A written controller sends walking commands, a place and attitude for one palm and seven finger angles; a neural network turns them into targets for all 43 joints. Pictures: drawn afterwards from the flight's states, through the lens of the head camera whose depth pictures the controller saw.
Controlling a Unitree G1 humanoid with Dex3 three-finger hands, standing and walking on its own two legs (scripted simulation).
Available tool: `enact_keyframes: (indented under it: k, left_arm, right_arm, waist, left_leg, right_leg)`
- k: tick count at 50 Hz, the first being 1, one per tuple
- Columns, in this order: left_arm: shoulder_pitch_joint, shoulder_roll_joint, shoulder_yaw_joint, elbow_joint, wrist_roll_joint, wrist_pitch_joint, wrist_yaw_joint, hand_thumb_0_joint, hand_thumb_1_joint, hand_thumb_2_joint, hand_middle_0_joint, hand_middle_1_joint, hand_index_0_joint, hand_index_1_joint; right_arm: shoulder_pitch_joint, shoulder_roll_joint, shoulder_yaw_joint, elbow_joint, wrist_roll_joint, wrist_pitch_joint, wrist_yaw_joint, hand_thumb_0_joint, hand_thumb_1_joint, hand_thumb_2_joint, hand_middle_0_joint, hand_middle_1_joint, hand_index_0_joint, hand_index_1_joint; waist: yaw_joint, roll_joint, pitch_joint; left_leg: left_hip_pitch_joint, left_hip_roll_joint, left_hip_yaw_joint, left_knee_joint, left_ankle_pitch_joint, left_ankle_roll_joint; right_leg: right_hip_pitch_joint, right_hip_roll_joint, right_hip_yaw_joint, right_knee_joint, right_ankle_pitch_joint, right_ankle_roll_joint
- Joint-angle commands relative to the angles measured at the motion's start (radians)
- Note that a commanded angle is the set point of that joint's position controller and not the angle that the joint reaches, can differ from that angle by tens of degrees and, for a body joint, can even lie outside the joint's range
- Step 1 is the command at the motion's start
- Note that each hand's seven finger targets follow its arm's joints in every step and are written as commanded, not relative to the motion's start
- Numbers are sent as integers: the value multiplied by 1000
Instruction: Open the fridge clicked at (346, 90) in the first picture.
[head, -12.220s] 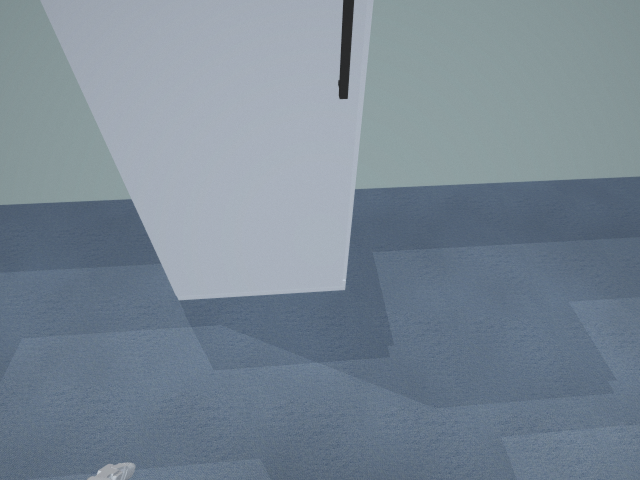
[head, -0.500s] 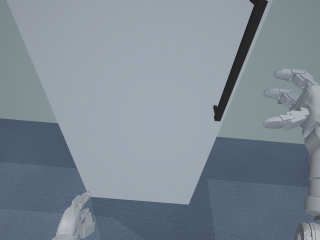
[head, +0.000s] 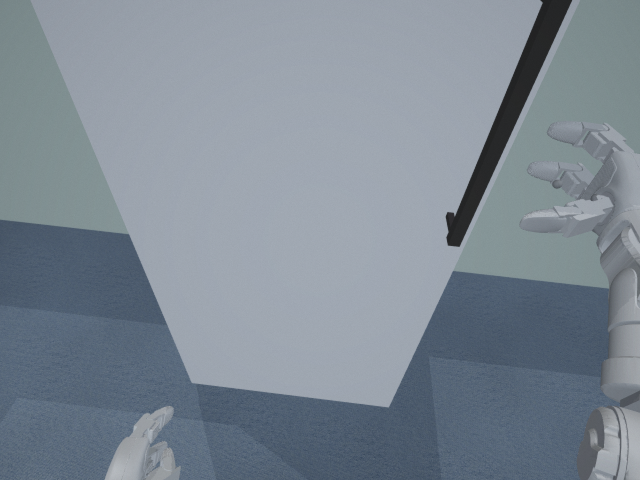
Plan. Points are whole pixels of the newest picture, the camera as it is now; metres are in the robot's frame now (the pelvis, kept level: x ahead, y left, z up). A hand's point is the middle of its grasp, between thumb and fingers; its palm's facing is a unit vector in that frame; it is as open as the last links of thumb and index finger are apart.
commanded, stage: move the hooked fingers beside the handle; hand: right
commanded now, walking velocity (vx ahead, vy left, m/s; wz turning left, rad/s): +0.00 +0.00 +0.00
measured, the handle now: (489, 139) +0.46 -0.17 +0.24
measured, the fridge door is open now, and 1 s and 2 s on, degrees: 0 0 0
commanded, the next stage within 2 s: feel for the door with the fingertips in 0.84 s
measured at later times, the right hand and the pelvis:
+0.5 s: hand (550, 187) +0.39 -0.22 +0.22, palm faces +0.10 +1.00 -0.02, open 14.0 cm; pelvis +0.00 +0.00 +0.00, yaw +0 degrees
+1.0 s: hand (548, 186) +0.40 -0.22 +0.22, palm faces +0.10 +1.00 -0.02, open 14.0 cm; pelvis +0.00 +0.00 +0.00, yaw +0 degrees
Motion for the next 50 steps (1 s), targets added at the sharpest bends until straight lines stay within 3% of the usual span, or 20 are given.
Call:
enact_keyframes:
  k: [1, 4, 5, 8, 9, 12, 14, 16, 20, 22, 24, 27, 29, 33, 34, 38, 44, 46, 48, 50]
  left_arm:
    - [-97, 117, 51, -151, 0, -55, 10, 0, 900, 900, -200, -300, -200, -300]
    - [-79, 128, 57, -144, 7, -47, 10, 0, 900, 900, -200, -300, -200, -300]
    - [-86, 124, 54, -155, 8, -46, 8, 0, 900, 900, -200, -300, -200, -300]
    - [-93, 112, 55, -171, 10, -48, 0, 0, 900, 900, -200, -300, -200, -300]
    - [-91, 116, 57, -170, 11, -44, -3, 0, 900, 900, -200, -300, -200, -300]
    - [-103, 113, 55, -176, 6, -42, -6, 0, 900, 900, -200, -300, -200, -300]
    - [-100, 121, 58, -174, 6, -34, -6, 0, 900, 900, -200, -300, -200, -300]
    - [-112, 114, 55, -182, 3, -34, -3, 0, 900, 900, -200, -300, -200, -300]
    - [-121, 108, 51, -179, 8, -37, 1, 0, 900, 900, -200, -300, -200, -300]
    - [-117, 107, 50, -165, 6, -37, 6, 0, 900, 900, -200, -300, -200, -300]
    - [-117, 111, 51, -161, 9, -35, 6, 0, 900, 900, -200, -300, -200, -300]
    - [-125, 103, 47, -161, 6, -33, 6, 0, 900, 900, -200, -300, -200, -300]
    - [-119, 109, 48, -160, 7, -25, 5, 0, 900, 900, -200, -300, -200, -300]
    - [-122, 107, 45, -160, 5, -19, 8, 0, 900, 900, -200, -300, -200, -300]
    - [-116, 112, 49, -163, 8, -16, 7, 0, 900, 900, -200, -300, -200, -300]
    - [-122, 101, 47, -175, 8, -24, 6, 0, 900, 900, -200, -300, -200, -300]
    - [-116, 112, 52, -170, 4, -21, 3, 0, 900, 900, -200, -300, -200, -300]
    - [-116, 113, 51, -173, 3, -20, 3, 0, 900, 900, -200, -300, -200, -300]
    - [-123, 108, 51, -179, 3, -24, 3, 0, 900, 900, -200, -300, -200, -300]
    - [-121, 111, 53, -176, 4, -24, 3, 0, 900, 900, -200, -300, -200, -300]
  right_arm:
    - [-516, -199, 5, -182, 9, -74, 5, 0, 500, -300, 300, 1200, 300, 1200]
    - [-475, -286, -76, -136, 8, -80, -13, 0, 500, -300, 300, 1200, 300, 1200]
    - [-501, -277, -65, -180, 2, -91, -12, 0, 500, -300, 300, 1200, 300, 1200]
    - [-471, -266, -74, -241, -1, -111, -17, 0, 500, -300, 300, 1200, 300, 1200]
    - [-443, -269, -75, -245, 3, -114, -16, 0, 500, -300, 300, 1200, 300, 1200]
    - [-396, -220, -59, -246, 13, -90, -10, 0, 500, -300, 300, 1200, 300, 1200]
    - [-347, -267, -96, -226, 10, -67, -14, 0, 500, -300, 300, 1200, 300, 1200]
    - [-414, -201, -33, -275, 9, -58, -14, 0, 500, -300, 300, 1200, 300, 1200]
    - [-460, -209, -37, -345, 11, -69, -26, 0, 500, -300, 300, 1200, 300, 1200]
    - [-478, -196, -25, -306, 16, -64, -28, 0, 500, -300, 300, 1200, 300, 1200]
    - [-452, -226, -48, -287, 9, -59, -34, 0, 500, -300, 300, 1200, 300, 1200]
    - [-478, -167, 1, -268, 8, -49, -33, 0, 500, -300, 300, 1200, 300, 1200]
    - [-434, -198, -24, -227, 9, -40, -36, 0, 500, -300, 300, 1200, 300, 1200]
    - [-491, -206, -19, -201, 3, -44, -39, 0, 500, -300, 300, 1200, 300, 1200]
    - [-455, -239, -48, -189, 2, -50, -42, 0, 500, -300, 300, 1200, 300, 1200]
    - [-507, -213, -26, -256, 0, -85, -34, 0, 500, -300, 300, 1200, 300, 1200]
    - [-398, -208, -37, -198, 14, -58, -22, 0, 500, -300, 300, 1200, 300, 1200]
    - [-424, -233, -54, -220, 9, -53, -27, 0, 500, -300, 300, 1200, 300, 1200]
    - [-444, -202, -27, -260, 9, -56, -27, 0, 500, -300, 300, 1200, 300, 1200]
    - [-467, -208, -28, -288, 14, -65, -30, 0, 500, -300, 300, 1200, 300, 1200]
  waist:
    - [17, -36, -245]
    - [-5, 42, -259]
    - [-5, -2, -295]
    - [-18, -36, -329]
    - [-18, -6, -316]
    - [-19, -9, -271]
    - [-29, 23, -249]
    - [-7, -1, -250]
    - [-2, -20, -288]
    - [9, 10, -256]
    - [-3, 7, -256]
    - [7, -10, -245]
    - [-5, 18, -235]
    - [6, 6, -222]
    - [-5, 51, -236]
    - [-1, -28, -289]
    - [-11, 29, -230]
    - [-9, 26, -235]
    - [-4, -19, -246]
    - [1, 13, -259]
  left_leg:
    - [61, 21, -75, -30, 252, 13]
    - [99, 21, -75, -32, 250, 11]
    - [120, 23, -79, -21, 284, 13]
    - [140, 23, -75, -7, 338, 16]
    - [149, 22, -71, -9, 352, 16]
    - [121, 19, -69, -11, 336, 15]
    - [121, 18, -69, -19, 306, 14]
    - [97, 17, -70, -21, 292, 12]
    - [105, 15, -72, -22, 296, 13]
    - [85, 12, -68, -28, 261, 11]
    - [91, 15, -72, -34, 253, 13]
    - [77, 16, -69, -29, 251, 14]
    - [87, 16, -70, -35, 243, 14]
    - [76, 20, -74, -37, 221, 13]
    - [97, 19, -75, -38, 228, 11]
    - [114, 20, -78, -27, 275, 15]
    - [103, 17, -74, -40, 255, 12]
    - [113, 18, -74, -38, 249, 12]
    - [99, 19, -76, -36, 253, 13]
    - [111, 16, -77, -39, 254, 11]
  right_leg:
    - [76, -10, 81, -39, 260, -12]
    - [44, -14, 83, -43, 257, -14]
    - [61, -12, 78, -45, 288, -14]
    - [93, -14, 79, -40, 357, -7]
    - [86, -19, 79, -41, 371, -7]
    - [77, -18, 76, -49, 350, -7]
    - [54, -20, 73, -51, 315, -9]
    - [71, -17, 74, -52, 302, -11]
    - [105, -15, 78, -44, 317, -10]
    - [92, -16, 83, -49, 280, -9]
    - [86, -15, 81, -46, 273, -11]
    - [87, -11, 87, -49, 268, -8]
    - [67, -13, 84, -49, 258, -9]
    - [53, -10, 87, -55, 228, -9]
    - [48, -14, 85, -52, 237, -13]
    - [92, -10, 82, -49, 286, -10]
    - [55, -16, 75, -57, 258, -12]
    - [43, -12, 77, -63, 249, -11]
    - [65, -11, 76, -57, 259, -11]
    - [69, -15, 76, -56, 262, -14]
